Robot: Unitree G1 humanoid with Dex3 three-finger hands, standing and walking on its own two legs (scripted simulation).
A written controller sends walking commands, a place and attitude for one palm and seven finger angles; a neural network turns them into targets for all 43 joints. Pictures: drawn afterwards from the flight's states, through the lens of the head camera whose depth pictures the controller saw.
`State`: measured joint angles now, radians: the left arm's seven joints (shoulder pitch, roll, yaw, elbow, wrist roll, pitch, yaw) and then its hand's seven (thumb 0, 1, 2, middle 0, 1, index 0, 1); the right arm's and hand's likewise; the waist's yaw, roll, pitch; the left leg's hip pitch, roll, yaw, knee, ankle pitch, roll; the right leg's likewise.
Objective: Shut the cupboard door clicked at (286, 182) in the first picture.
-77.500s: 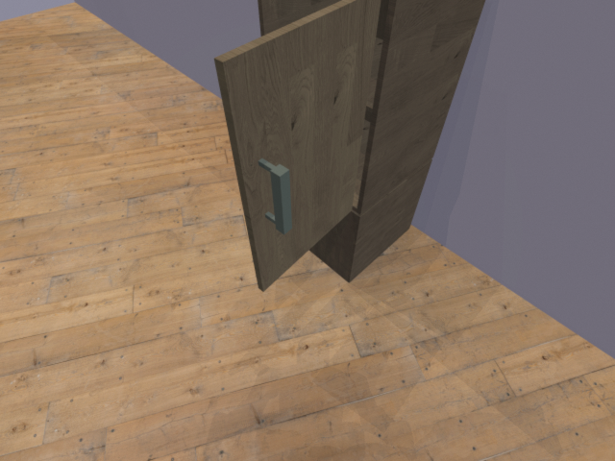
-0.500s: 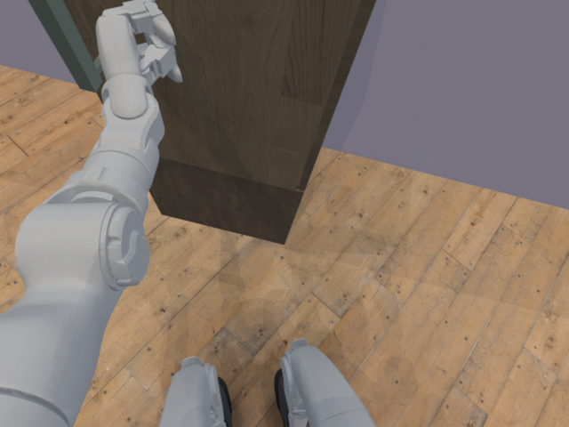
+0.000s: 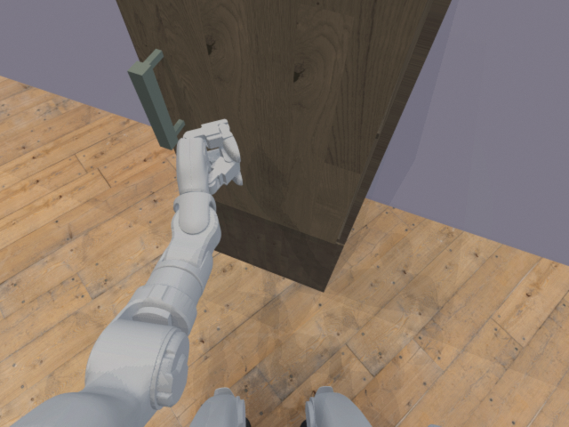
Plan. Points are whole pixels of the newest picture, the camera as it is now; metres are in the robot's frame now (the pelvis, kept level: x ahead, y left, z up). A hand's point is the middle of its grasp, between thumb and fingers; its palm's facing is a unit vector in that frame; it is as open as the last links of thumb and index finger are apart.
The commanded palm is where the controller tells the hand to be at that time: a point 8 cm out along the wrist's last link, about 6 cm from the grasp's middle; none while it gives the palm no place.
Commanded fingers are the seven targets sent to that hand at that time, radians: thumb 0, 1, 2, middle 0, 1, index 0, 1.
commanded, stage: draw the hand back to the body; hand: left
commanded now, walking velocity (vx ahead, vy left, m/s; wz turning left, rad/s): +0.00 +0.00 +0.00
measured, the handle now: (163, 102) +0.60 +0.16 +0.06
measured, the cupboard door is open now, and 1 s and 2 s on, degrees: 0 0 0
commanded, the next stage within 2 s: step back with the hand held close in 1.62 s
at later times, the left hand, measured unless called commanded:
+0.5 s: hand (167, 199) +0.37 +0.11 +0.13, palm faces +0.03 -1.00 -0.03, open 3.1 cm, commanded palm +0.32 +0.17 +0.14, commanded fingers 0.00 0.90 0.90 -1.19 -1.38 -1.19 -1.38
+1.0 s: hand out of the picture +0.25 +0.23 +0.19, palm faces +0.28 -0.92 -0.28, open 4.3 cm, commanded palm +0.20 +0.28 +0.22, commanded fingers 0.00 0.90 0.90 -0.50 -0.63 -0.50 -0.63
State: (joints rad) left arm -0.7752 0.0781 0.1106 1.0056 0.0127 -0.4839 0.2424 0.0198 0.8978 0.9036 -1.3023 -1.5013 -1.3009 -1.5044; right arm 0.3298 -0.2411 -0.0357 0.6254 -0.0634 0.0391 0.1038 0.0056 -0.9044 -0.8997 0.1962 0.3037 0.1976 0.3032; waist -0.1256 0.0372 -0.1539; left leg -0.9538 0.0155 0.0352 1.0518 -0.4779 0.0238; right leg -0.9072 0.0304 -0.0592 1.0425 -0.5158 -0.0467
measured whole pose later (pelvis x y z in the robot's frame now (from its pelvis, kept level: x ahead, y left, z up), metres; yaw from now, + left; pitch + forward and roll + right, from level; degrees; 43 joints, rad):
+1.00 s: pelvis +0.01 +0.02 +0.08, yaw +1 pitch -3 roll +0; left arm 0.26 0.29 0.12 -0.18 -0.08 -0.03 0.07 0.02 0.89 0.90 -0.77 -0.92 -0.77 -0.92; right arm 0.15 -0.21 0.07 0.55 0.03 0.02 -0.06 0.01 -0.90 -0.90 0.20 0.30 0.20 0.30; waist 0.05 0.06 -0.01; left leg -0.14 -0.03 0.04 0.42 -0.24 0.04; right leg -0.10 0.01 -0.04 0.41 -0.27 -0.02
